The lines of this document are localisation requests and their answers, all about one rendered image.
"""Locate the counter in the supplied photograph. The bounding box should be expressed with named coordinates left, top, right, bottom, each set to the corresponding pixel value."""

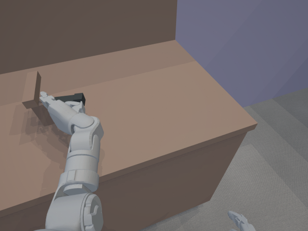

left=0, top=0, right=258, bottom=231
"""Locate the left robot forearm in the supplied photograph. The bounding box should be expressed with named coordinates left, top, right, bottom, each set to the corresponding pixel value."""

left=45, top=113, right=104, bottom=228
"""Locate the left robot upper arm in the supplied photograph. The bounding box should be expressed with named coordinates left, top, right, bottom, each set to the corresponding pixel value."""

left=35, top=192, right=103, bottom=231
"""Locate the robot right hand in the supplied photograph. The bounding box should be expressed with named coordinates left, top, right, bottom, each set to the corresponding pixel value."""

left=228, top=211, right=256, bottom=231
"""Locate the robot left hand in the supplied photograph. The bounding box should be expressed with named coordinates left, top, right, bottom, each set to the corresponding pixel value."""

left=40, top=91, right=85, bottom=135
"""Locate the tap lever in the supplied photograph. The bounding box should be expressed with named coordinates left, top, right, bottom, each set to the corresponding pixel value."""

left=40, top=93, right=86, bottom=106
